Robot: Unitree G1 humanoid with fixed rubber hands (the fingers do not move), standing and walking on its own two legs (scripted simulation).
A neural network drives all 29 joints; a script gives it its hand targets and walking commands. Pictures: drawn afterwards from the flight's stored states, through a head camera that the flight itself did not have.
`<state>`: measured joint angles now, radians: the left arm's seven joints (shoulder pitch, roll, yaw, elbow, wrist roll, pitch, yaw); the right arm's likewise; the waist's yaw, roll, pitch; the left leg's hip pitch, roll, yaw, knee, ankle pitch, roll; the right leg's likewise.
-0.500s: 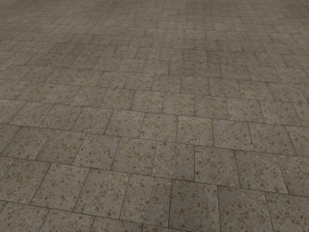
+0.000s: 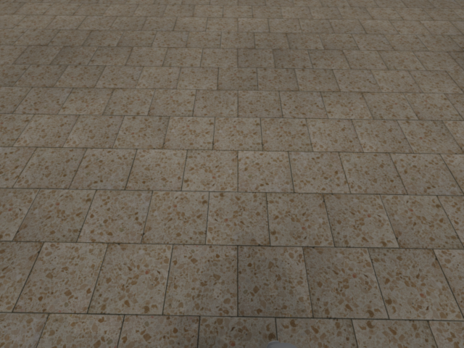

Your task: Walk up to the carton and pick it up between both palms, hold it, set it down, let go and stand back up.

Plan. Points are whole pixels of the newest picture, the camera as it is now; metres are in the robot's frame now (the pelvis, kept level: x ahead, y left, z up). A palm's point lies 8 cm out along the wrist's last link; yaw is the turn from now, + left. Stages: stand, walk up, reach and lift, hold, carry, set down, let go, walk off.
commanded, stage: walk up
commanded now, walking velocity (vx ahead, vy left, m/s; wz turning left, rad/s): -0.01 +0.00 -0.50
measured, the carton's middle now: out of the picture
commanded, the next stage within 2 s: none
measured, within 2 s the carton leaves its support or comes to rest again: neither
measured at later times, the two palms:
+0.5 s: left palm out of the picture +0.11 +0.17 -0.12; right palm out of the picture -0.05 -0.29 -0.13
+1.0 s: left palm out of the picture +0.15 +0.20 -0.12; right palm out of the picture -0.11 -0.24 -0.11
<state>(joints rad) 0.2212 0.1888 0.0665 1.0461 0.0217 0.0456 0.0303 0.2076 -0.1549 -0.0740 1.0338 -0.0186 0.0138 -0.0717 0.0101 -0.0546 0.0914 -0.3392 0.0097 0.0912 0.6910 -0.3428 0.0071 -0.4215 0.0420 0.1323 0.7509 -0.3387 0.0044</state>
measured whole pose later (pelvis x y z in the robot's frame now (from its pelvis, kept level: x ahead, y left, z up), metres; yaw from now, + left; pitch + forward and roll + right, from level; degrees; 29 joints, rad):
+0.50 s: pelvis -0.02 -0.04 +0.02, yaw -16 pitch +0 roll +0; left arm 0.14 0.16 0.05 0.99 0.02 0.01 0.02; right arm 0.18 -0.21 -0.08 1.00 -0.02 0.03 -0.04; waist -0.01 0.03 0.11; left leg -0.48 0.09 0.03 1.05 -0.43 -0.09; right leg -0.26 0.03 -0.04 0.55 -0.29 -0.06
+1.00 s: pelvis -0.04 +0.00 +0.02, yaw -31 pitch -2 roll +1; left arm 0.16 0.28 0.07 0.98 0.01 0.09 -0.03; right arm 0.22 -0.16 -0.05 0.92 -0.04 -0.01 -0.04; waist 0.00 -0.06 0.11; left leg -0.22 0.05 0.20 0.54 -0.29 0.02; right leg -0.43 -0.05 0.01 1.03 -0.46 0.07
